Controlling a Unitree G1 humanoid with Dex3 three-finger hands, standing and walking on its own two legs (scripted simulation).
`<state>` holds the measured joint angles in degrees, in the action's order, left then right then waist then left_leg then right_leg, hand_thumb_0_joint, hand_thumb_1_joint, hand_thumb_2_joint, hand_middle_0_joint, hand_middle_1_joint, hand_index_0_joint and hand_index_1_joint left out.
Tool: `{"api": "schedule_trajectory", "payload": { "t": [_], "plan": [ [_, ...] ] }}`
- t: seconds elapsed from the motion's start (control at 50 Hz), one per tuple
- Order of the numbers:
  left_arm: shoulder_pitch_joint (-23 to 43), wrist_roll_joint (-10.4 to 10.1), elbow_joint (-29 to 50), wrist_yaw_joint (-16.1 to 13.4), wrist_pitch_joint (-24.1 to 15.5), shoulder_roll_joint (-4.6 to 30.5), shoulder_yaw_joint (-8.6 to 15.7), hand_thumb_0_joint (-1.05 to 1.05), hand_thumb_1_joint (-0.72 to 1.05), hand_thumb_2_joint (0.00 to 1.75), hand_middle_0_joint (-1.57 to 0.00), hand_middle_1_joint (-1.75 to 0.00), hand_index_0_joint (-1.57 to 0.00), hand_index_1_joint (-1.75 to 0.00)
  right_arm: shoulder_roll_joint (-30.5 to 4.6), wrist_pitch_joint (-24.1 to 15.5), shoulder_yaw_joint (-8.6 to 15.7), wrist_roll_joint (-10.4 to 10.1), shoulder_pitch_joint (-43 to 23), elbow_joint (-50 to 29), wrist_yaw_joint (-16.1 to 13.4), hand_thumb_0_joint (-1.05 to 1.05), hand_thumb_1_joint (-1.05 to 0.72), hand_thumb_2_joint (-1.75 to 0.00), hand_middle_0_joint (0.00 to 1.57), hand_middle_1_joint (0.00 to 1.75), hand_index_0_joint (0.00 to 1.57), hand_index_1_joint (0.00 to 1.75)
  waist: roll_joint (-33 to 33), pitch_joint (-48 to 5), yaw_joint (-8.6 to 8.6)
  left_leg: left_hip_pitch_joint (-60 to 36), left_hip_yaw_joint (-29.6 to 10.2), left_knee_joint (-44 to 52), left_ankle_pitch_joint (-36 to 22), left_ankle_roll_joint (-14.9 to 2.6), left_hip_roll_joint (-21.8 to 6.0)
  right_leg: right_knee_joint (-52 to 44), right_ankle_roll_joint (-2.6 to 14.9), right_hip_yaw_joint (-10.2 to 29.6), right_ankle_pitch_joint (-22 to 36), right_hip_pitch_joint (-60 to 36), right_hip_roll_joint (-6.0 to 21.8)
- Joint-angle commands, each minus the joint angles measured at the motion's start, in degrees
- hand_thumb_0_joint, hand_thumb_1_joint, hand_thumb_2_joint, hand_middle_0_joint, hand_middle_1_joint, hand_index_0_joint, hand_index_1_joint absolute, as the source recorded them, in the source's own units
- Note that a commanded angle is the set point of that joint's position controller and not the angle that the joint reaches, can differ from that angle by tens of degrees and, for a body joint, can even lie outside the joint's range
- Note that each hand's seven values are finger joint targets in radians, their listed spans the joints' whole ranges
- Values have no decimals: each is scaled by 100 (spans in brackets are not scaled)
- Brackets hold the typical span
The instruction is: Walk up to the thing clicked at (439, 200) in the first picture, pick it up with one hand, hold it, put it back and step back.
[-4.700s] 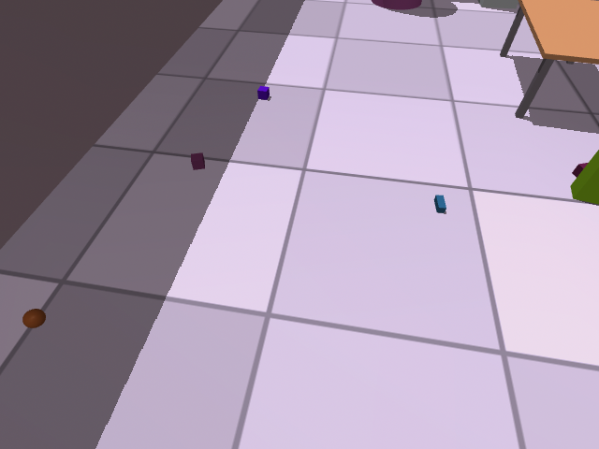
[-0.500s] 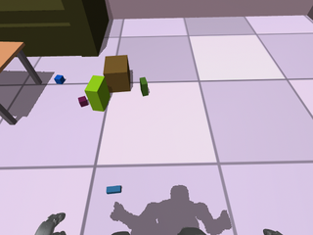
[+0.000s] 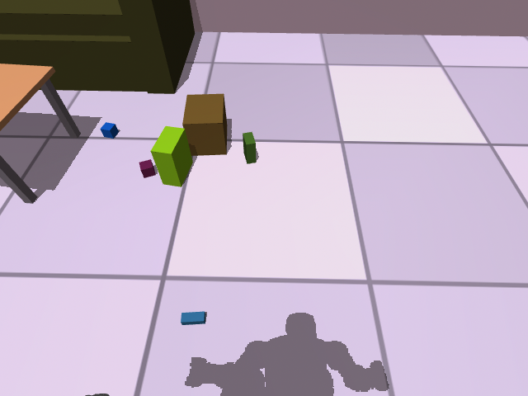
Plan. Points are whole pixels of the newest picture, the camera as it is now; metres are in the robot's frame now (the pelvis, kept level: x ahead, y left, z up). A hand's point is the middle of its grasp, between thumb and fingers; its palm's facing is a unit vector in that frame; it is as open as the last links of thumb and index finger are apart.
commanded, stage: walk up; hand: left
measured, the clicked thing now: (193, 318) +0.46 +0.28 -0.75
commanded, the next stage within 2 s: stand in 0.86 s
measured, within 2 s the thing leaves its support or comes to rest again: neither
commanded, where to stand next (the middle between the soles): +0.09 +0.00 m, yaw +3 degrees
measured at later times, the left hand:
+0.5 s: hand out of the picture +0.10 +0.27 -0.15, palm faces +0.00 -0.95 -0.32, open 7.4 cm
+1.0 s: hand out of the picture +0.09 +0.26 -0.15, palm faces -0.01 -0.95 -0.32, open 7.4 cm
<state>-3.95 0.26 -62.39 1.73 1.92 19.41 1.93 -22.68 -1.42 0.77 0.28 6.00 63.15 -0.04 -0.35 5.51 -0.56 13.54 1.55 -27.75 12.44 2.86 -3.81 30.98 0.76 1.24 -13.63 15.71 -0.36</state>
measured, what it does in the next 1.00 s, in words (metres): stands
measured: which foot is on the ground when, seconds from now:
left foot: down 0.00-1.00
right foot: down 0.00-1.00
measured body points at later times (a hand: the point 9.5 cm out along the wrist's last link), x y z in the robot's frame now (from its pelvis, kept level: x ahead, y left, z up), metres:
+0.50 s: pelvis +0.01 +0.02 +0.01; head +0.03 +0.02 +0.46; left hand +0.10 +0.32 -0.12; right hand +0.10 -0.29 -0.12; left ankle +0.03 +0.16 -0.73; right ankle +0.03 -0.11 -0.73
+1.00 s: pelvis +0.01 +0.02 +0.01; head +0.03 +0.02 +0.46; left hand +0.09 +0.31 -0.12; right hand +0.10 -0.29 -0.12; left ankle +0.03 +0.16 -0.73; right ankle +0.03 -0.11 -0.73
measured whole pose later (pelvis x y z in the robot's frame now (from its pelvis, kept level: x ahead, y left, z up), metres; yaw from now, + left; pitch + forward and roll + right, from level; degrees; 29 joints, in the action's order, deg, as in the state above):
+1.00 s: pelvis +0.01 +0.02 +0.01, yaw +0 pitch -2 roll +0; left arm -5.5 0.6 -64.6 1.4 0.2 19.1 0.7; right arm -21.0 -0.5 0.7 0.9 5.5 65.0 1.1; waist 0.5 2.8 0.1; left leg 9.3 1.6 -21.1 10.2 2.0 -3.1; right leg 21.0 -0.8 1.1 -9.9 9.7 0.4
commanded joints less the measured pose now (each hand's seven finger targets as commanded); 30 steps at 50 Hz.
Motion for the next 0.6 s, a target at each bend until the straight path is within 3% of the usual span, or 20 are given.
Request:
{"api": "schedule_trajectory", "payload": {
  "t": [0.0,0.24,0.38,0.58],
  "plan": [
    [451,14,397,-87,-148,1350,302,0,90,90,-20,-30,-20,-30,-1188,-116,188,3,-167,-300,-97,0,-90,-90,20,30,20,30,-149,-757,30,-202,-391,434,-238,-480,-345,-958,217,796,116,-219,638],
    [437,10,378,-49,-123,1233,252,0,90,90,-20,-30,-20,-30,-1208,-163,195,12,-318,-340,-102,0,-90,-90,20,30,20,30,100,-875,11,-168,-550,815,-450,-476,-538,-865,138,564,742,-661,565],
    [379,26,318,-42,-128,1252,232,0,90,90,-20,-30,-20,-30,-1184,-141,226,8,-415,-380,-87,0,-90,-90,20,30,20,30,41,-820,23,-294,-517,909,-231,-451,-494,-1029,113,572,665,-622,591],
    [297,19,293,-66,-153,1241,232,0,90,90,-20,-30,-20,-30,-1131,-128,233,0,-368,-355,-84,0,-90,-90,20,30,20,30,25,-844,52,-444,-444,915,-591,-432,-480,-1107,96,541,924,-673,608]
  ]
}}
